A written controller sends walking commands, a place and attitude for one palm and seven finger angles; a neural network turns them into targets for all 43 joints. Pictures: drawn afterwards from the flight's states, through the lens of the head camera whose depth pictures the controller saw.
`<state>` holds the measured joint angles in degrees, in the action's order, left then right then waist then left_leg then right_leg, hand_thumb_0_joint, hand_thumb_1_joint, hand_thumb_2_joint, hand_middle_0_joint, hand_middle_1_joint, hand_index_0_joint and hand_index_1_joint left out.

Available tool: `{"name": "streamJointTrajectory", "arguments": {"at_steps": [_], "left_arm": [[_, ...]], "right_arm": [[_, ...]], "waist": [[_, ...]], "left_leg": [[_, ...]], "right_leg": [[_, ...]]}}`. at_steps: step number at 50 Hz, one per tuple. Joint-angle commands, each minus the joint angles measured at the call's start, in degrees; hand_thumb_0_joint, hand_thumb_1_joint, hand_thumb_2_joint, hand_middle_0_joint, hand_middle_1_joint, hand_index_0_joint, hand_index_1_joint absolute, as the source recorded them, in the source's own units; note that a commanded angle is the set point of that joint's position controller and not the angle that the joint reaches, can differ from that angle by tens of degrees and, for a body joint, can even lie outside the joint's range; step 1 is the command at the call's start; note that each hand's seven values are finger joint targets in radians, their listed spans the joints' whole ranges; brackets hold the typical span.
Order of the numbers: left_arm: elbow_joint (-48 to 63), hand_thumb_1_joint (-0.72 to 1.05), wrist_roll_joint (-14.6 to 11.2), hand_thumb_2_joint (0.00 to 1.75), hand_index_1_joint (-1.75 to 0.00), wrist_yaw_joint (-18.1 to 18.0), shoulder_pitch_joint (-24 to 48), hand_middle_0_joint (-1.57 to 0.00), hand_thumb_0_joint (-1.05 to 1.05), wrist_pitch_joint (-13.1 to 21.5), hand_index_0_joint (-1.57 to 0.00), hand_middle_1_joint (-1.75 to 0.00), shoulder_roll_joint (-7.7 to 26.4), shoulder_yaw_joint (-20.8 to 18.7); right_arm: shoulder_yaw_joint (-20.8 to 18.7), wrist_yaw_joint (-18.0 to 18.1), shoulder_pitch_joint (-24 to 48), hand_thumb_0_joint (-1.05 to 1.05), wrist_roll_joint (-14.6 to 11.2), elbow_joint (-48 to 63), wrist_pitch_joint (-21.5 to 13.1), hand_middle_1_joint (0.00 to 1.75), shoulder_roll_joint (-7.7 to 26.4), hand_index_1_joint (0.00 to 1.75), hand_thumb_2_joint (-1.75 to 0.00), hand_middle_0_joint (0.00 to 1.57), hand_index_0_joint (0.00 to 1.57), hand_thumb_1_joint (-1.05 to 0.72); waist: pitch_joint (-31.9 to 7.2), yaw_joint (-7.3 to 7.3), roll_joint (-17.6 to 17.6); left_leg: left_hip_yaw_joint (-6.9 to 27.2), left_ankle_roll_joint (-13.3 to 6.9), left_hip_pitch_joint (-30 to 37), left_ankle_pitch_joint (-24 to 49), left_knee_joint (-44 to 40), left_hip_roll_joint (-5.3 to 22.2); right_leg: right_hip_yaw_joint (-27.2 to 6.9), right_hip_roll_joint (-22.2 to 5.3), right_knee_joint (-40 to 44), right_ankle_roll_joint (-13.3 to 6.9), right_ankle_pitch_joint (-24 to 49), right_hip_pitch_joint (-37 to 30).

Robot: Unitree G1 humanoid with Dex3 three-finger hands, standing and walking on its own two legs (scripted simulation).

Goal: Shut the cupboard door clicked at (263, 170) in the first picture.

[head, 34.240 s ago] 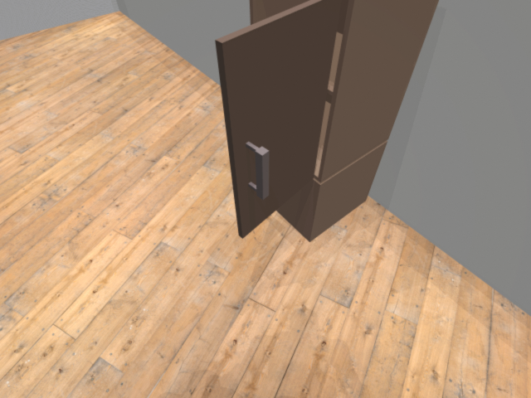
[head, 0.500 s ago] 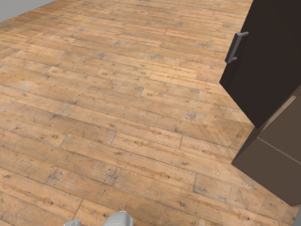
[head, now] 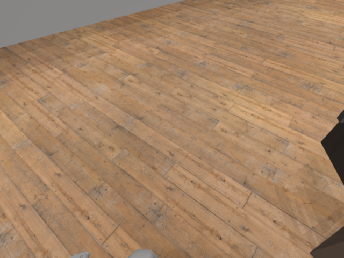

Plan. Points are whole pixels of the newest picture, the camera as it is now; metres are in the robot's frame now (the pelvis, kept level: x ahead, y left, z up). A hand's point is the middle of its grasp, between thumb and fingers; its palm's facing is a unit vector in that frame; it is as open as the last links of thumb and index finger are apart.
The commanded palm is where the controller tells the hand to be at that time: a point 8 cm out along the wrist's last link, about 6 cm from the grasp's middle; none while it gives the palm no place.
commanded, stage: walk to a spot facing it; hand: left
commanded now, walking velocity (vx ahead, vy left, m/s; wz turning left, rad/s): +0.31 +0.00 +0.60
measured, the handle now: out of the picture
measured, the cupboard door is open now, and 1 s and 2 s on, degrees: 62 62 62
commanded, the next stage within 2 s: turn to face it in 1.04 s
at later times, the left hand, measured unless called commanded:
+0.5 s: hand out of the picture +0.13 +0.27 -0.17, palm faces +0.32 -0.92 -0.20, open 7.4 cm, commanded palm none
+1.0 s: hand (98, 171) +0.39 +0.27 -0.14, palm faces +0.49 -0.85 -0.20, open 7.3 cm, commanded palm none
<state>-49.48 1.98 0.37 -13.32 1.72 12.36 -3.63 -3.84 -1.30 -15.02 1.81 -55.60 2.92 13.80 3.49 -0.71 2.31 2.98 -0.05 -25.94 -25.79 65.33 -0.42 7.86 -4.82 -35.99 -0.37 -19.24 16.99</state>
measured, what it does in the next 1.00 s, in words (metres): walks ahead, turning left: left foot, then right foot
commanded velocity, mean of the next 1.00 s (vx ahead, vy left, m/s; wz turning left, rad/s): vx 0.26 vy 0.00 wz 0.48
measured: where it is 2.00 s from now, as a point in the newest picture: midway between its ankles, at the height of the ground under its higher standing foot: (154, 209)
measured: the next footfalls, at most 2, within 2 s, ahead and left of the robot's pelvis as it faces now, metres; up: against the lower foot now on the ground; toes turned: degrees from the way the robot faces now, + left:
left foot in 0.32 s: +0.22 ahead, +0.16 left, +0.00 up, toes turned +21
right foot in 0.82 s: +0.46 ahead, -0.01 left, +0.00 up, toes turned +17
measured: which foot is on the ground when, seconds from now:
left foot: up 0.00-0.30, down 0.32-0.82, up 0.84-1.00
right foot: down 0.00-0.32, up 0.34-0.80, down 0.82-1.00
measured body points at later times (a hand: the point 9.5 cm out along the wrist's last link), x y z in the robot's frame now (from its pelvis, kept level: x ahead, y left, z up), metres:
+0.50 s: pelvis +0.16 +0.07 +0.00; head +0.21 +0.10 +0.45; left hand +0.11 +0.32 -0.16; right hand +0.34 -0.13 -0.13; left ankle +0.19 +0.15 -0.73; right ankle +0.18 -0.09 -0.64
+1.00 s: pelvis +0.37 +0.07 +0.01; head +0.41 +0.08 +0.46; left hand +0.36 +0.32 -0.12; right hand +0.47 -0.15 -0.15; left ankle +0.29 +0.17 -0.63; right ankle +0.42 -0.02 -0.73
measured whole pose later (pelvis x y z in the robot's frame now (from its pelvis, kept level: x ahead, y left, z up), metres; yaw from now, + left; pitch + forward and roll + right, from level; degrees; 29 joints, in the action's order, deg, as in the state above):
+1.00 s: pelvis +0.37 +0.07 +0.01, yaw +30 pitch +0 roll +0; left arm -51.8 1.0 -0.8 -10.1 3.2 7.5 -3.6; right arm -4.1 -0.8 -18.1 1.1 -59.0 1.4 11.4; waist 4.2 -3.8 1.2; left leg -1.7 1.1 -30.9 -20.3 68.7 2.2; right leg 12.0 -5.0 -27.4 -0.7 -14.4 12.8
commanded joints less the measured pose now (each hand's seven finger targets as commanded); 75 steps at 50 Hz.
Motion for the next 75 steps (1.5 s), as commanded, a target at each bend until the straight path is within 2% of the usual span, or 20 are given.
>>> {"name": "streamJointTrajectory", "arguments": {"at_steps": [1,10,14,15,16,17,18,22,35,39,41,44,47,56,59,60,61,62,65,75], "left_arm": [[0.5,0.90,-0.3,0.90,-0.30,-1.3,-3.7,-0.20,0.00,2.3,-0.20,-0.30,6.4,-1.7],[-5.0,0.90,-0.2,0.90,-0.30,-1.6,-12.4,-0.20,0.00,2.9,-0.20,-0.30,7.5,-2.0],[-4.4,0.90,-0.8,0.90,-0.30,-1.2,-9.1,-0.20,0.00,2.5,-0.20,-0.30,10.5,-2.5],[-3.4,0.90,-0.9,0.90,-0.30,-0.6,-8.7,-0.20,0.00,2.3,-0.20,-0.30,9.3,-2.4],[-0.6,0.90,-1.5,0.90,-0.30,0.4,-8.4,-0.20,0.00,1.9,-0.20,-0.30,5.7,-2.0],[2.8,0.90,-1.1,0.90,-0.30,0.0,-1.9,-0.20,0.00,1.7,-0.20,-0.30,6.7,-1.6],[3.8,0.90,-1.0,0.90,-0.30,-0.5,1.6,-0.20,0.00,1.8,-0.20,-0.30,6.2,-1.7],[-1.9,0.90,0.1,0.90,-0.30,0.6,-5.2,-0.20,0.00,0.0,-0.20,-0.30,3.1,-1.8],[3.2,0.90,-0.3,0.90,-0.30,1.4,9.7,-0.20,0.00,0.1,-0.20,-0.30,3.0,-0.9],[0.6,0.90,-0.3,0.90,-0.30,1.0,-0.6,-0.20,0.00,1.3,-0.20,-0.30,5.6,-1.9],[-3.2,0.90,0.1,0.90,-0.30,-0.2,-16.3,-0.20,0.00,1.9,-0.20,-0.30,15.3,-4.2],[-0.9,0.90,-0.7,0.90,-0.30,-1.4,-4.5,-0.20,0.00,1.6,-0.20,-0.30,7.1,-2.4],[-0.5,0.90,-0.6,0.90,-0.30,-1.6,-0.9,-0.20,0.00,2.1,-0.20,-0.30,4.1,-1.3],[-1.5,0.90,-0.4,0.90,-0.30,-1.8,-3.5,-0.20,0.00,0.8,-0.20,-0.30,8.2,-2.2],[-1.7,0.90,-0.6,0.90,-0.30,-1.8,-4.2,-0.20,0.00,0.4,-0.20,-0.30,9.2,-1.9],[-1.4,0.90,-1.0,0.90,-0.30,-1.9,-5.5,-0.20,0.00,0.0,-0.20,-0.30,7.4,-1.2],[-0.7,0.90,-1.9,0.90,-0.30,-2.0,-7.7,-0.20,0.00,-0.5,-0.20,-0.30,3.6,0.1],[-0.1,0.90,-1.2,0.90,-0.30,-2.6,-5.8,-0.20,0.00,-0.9,-0.20,-0.30,4.1,0.8],[-3.7,0.90,-1.3,0.90,-0.30,-2.2,-3.4,-0.20,0.00,-2.4,-0.20,-0.30,3.5,0.9],[-3.2,0.90,-0.4,0.90,-0.30,0.3,-5.7,-0.20,0.00,-4.6,-0.20,-0.30,1.8,-1.3]], "right_arm": [[-0.8,-1.3,4.8,0.00,-0.1,6.0,-2.3,0.30,1.7,0.30,-0.90,0.20,0.20,-0.90],[0.7,-2.7,15.1,0.00,-0.3,9.5,-3.1,0.30,-0.8,0.30,-0.90,0.20,0.20,-0.90],[-0.5,-1.7,2.3,0.00,0.1,6.9,-3.9,0.30,2.9,0.30,-0.90,0.20,0.20,-0.90],[-1.7,-1.0,-6.1,0.00,0.3,5.0,-4.0,0.30,7.8,0.30,-0.90,0.20,0.20,-0.90],[-3.9,-0.1,-12.2,0.00,0.8,3.8,-4.4,0.30,16.1,0.30,-0.90,0.20,0.20,-0.90],[-3.9,0.6,-14.4,0.00,-0.3,2.7,-4.0,0.30,18.1,0.30,-0.90,0.20,0.20,-0.90],[-3.2,1.2,-11.3,0.00,-0.3,3.8,-4.4,0.30,16.3,0.30,-0.90,0.20,0.20,-0.90],[-0.2,2.1,1.4,0.00,-0.2,6.1,-6.0,0.30,6.9,0.30,-0.90,0.20,0.20,-0.90],[-0.4,1.9,-6.9,0.00,-0.3,-0.5,-6.8,0.30,4.8,0.30,-0.90,0.20,0.20,-0.90],[-0.5,2.0,-5.6,0.00,-0.8,-1.1,-6.3,0.30,4.7,0.30,-0.90,0.20,0.20,-0.90],[0.1,1.7,-7.7,0.00,-1.6,1.6,-7.1,0.30,0.2,0.30,-0.90,0.20,0.20,-0.90],[-0.7,1.3,-2.3,0.00,-0.9,1.1,-5.1,0.30,1.4,0.30,-0.90,0.20,0.20,-0.90],[-0.3,0.3,-3.8,0.00,-0.6,0.5,-2.6,0.30,-1.3,0.30,-0.90,0.20,0.20,-0.90],[0.5,-1.3,6.3,0.00,-0.5,6.5,-1.7,0.30,-0.9,0.30,-0.90,0.20,0.20,-0.90],[0.5,-0.6,1.3,0.00,-0.3,5.7,-2.8,0.30,1.2,0.30,-0.90,0.20,0.20,-0.90],[-0.2,-0.2,-3.7,0.00,0.3,4.3,-3.4,0.30,5.6,0.30,-0.90,0.20,0.20,-0.90],[-1.1,0.6,-7.4,0.00,0.3,3.8,-3.8,0.30,11.7,0.30,-0.90,0.20,0.20,-0.90],[-0.8,1.3,-7.7,0.00,-0.1,3.3,-3.2,0.30,12.9,0.30,-0.90,0.20,0.20,-0.90],[0.9,3.2,3.3,0.00,-0.2,5.2,-3.6,0.30,8.0,0.30,-0.90,0.20,0.20,-0.90],[-0.7,2.9,10.3,0.00,-0.3,5.5,-1.4,0.30,8.5,0.30,-0.90,0.20,0.20,-0.90]], "waist": [[0.7,0.28,-11.8],[1.0,3.42,-10.8],[-5.9,-3.90,-9.1],[-11.5,-8.27,-2.0],[-15.7,-9.72,15.0],[-15.8,-10.63,9.1],[-11.9,-8.55,1.6],[-3.6,-0.69,5.1],[0.7,-1.52,2.0],[-3.3,3.75,-0.9],[-15.5,8.12,-21.0],[-4.7,3.26,-10.7],[-2.8,-0.53,-11.1],[-2.6,1.08,-12.1],[-6.8,-1.42,-8.5],[-11.5,-3.05,0.7],[-16.2,-3.73,15.8],[-16.0,-4.31,9.0],[-7.6,-1.16,9.5],[-2.4,1.41,6.1]], "left_leg": [[-1.6,1.2,-13.9,10.0,5.6,5.3],[-9.8,-1.0,-10.3,10.0,-22.4,4.4],[-14.1,-4.3,14.7,10.6,-31.4,-1.7],[-7.5,-6.3,30.7,11.1,-34.7,2.6],[22.8,-13.9,42.7,14.1,-40.8,21.7],[30.0,-16.7,40.9,15.7,-46.4,26.3],[26.8,-15.5,32.4,11.0,-47.6,26.2],[10.8,-9.9,14.4,8.6,-51.6,15.5],[7.0,-11.4,18.4,18.5,-53.0,12.6],[4.8,-7.3,11.2,25.1,-37.8,8.4],[-4.6,-2.1,-9.6,-8.4,-4.2,-4.4],[0.4,-0.5,-13.2,1.4,10.9,4.3],[-2.1,1.3,-8.4,5.8,6.1,5.1],[-9.3,1.0,-4.2,8.5,-20.4,3.9],[-10.0,-0.4,12.4,16.9,-34.5,0.7],[-4.3,-2.4,25.6,34.7,-37.3,7.1],[14.5,-10.6,34.2,59.8,-38.5,22.9],[12.2,-13.7,29.6,58.6,-39.3,26.3],[6.4,-10.8,18.8,40.7,-44.7,22.2],[-4.5,-7.9,10.9,9.1,-47.4,21.8]], "right_leg": [[-8.0,-14.7,24.1,-3.5,4.5,-8.6],[4.6,-16.9,18.4,-3.3,32.6,-21.3],[10.7,-15.3,-0.6,-1.4,42.1,-13.8],[10.4,-13.3,-15.1,0.5,29.6,-2.8],[7.9,-3.2,-35.3,3.8,-11.5,18.1],[-2.4,-2.3,-41.3,2.4,-14.9,23.9],[-5.0,-3.2,-44.3,2.1,-11.2,24.5],[-7.1,-5.7,-33.9,2.8,0.4,17.7],[-4.6,-0.7,-3.0,3.3,10.2,12.5],[-4.4,1.7,9.8,1.5,12.1,-10.9],[-32.4,-24.2,18.5,-7.7,14.8,-35.6],[-19.1,-21.2,19.1,-8.2,21.3,-16.8],[-4.7,-16.7,19.6,-5.9,29.8,-7.3],[4.2,-16.7,13.4,-4.3,39.1,-13.2],[5.0,-14.1,2.9,-2.4,38.2,-9.8],[6.1,-9.9,-6.5,0.5,24.2,-2.1],[4.5,-1.6,-17.9,3.5,-14.7,8.9],[-2.5,-0.3,-23.4,1.9,-23.7,6.5],[-8.8,-1.4,-23.8,2.0,-13.6,7.8],[-2.4,2.1,-11.0,2.0,-4.3,3.6]]}}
